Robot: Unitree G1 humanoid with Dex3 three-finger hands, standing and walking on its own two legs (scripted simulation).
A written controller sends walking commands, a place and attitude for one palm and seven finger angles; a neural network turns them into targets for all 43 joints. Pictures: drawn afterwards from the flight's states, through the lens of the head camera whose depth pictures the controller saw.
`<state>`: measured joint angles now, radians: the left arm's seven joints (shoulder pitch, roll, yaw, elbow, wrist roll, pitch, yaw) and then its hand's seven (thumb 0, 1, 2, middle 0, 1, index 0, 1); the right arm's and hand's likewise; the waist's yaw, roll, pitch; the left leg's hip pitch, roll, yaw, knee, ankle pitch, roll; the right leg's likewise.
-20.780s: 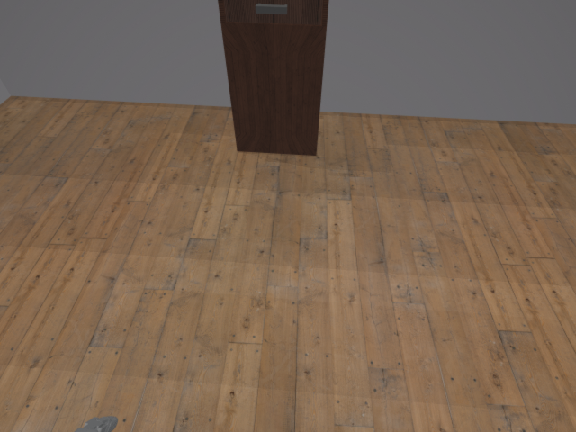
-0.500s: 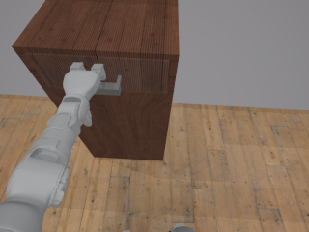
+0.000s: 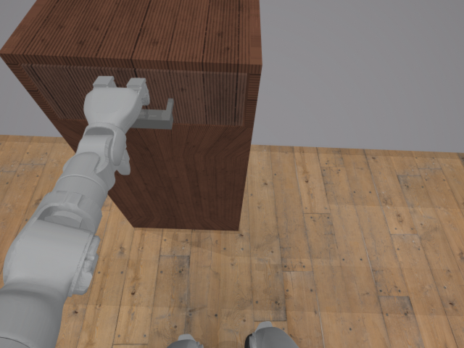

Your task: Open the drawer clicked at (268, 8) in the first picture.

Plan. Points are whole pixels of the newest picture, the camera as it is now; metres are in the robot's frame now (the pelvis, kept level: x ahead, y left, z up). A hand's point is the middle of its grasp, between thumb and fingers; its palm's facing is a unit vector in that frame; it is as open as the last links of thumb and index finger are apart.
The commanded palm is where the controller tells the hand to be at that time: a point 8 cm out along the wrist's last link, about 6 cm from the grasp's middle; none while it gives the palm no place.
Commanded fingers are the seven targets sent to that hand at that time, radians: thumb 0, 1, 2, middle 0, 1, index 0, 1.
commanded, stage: lower the fingers behind the handle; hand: left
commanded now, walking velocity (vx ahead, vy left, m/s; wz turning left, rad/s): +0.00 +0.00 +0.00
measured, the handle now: (140, 110) +0.56 +0.14 +0.04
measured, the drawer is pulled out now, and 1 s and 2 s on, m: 0.00 0.00 0.00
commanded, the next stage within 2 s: lift the fingers back up to retry in 0.06 s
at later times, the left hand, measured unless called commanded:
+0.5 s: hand (119, 123) +0.50 +0.17 +0.07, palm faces -0.02 -0.02 -1.00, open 13.8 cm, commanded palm +0.48 +0.17 +0.13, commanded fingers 0.00 -0.50 0.30 -0.30 -1.20 -0.30 -1.20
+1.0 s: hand (108, 112) +0.50 +0.18 +0.10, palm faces -0.06 -0.03 -1.00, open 13.8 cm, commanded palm +0.48 +0.18 +0.16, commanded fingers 0.00 -0.50 0.30 -0.30 -1.20 -0.30 -1.20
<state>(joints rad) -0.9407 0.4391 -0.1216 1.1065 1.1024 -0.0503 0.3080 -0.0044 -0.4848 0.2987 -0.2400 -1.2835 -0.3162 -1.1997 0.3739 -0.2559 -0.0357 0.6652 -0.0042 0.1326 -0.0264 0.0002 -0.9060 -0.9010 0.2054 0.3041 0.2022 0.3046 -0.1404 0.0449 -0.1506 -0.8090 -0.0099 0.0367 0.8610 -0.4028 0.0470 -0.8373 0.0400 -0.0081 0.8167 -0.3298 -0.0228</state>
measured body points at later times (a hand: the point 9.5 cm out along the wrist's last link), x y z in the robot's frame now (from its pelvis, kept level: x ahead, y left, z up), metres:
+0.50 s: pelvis +0.01 +0.00 +0.01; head +0.10 -0.01 +0.45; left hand +0.50 +0.17 +0.12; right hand +0.02 -0.27 -0.12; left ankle +0.00 +0.09 -0.69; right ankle +0.03 -0.11 -0.69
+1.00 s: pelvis +0.03 -0.01 +0.03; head +0.10 -0.02 +0.47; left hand +0.49 +0.18 +0.16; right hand +0.11 -0.27 -0.10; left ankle +0.00 +0.09 -0.69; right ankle +0.03 -0.11 -0.69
